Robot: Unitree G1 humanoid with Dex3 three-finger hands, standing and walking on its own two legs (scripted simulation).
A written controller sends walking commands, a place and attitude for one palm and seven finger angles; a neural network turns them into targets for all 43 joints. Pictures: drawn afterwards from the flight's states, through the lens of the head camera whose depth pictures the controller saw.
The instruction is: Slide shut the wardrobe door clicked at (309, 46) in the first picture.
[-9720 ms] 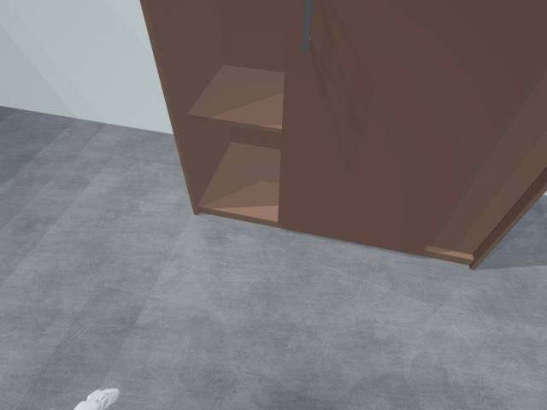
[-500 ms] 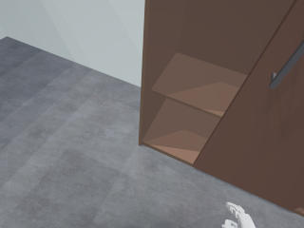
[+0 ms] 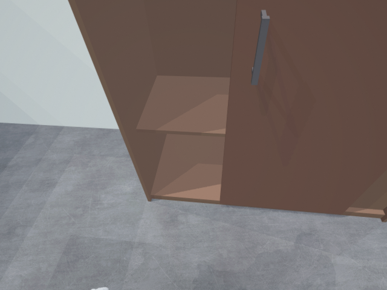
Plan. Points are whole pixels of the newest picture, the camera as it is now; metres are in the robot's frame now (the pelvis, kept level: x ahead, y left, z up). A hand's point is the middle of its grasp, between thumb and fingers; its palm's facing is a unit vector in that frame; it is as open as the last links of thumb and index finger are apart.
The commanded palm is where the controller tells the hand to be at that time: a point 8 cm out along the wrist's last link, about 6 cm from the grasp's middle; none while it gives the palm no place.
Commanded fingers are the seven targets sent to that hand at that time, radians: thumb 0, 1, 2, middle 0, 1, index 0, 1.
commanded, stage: take the last steps up to it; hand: right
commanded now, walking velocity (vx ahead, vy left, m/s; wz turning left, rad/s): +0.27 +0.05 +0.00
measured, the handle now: (258, 49) +0.62 -0.16 +0.19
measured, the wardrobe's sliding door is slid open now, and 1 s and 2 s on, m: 0.40 0.40 0.40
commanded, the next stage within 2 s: come to a stop and stand still in 0.48 s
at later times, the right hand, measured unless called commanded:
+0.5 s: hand (257, 262) +0.22 -0.14 -0.17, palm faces -0.02 +0.98 -0.22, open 7.4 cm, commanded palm none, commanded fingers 0.00 -0.90 -0.90 0.20 0.30 0.20 0.30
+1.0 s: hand (257, 280) +0.18 -0.14 -0.16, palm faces +0.09 +0.97 -0.24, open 7.3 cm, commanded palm none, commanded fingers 0.00 -0.90 -0.90 0.20 0.30 0.20 0.30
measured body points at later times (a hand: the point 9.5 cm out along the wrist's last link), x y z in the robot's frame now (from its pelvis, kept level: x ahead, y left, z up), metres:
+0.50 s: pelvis +0.12 +0.04 -0.01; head +0.15 +0.06 +0.43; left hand +0.00 +0.24 -0.17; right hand +0.22 -0.20 -0.15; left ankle +0.21 +0.12 -0.74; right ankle -0.03 -0.09 -0.72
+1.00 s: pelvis +0.17 +0.05 +0.01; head +0.19 +0.06 +0.46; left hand +0.24 +0.28 -0.15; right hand +0.18 -0.19 -0.14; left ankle +0.21 +0.12 -0.73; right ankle +0.16 -0.09 -0.70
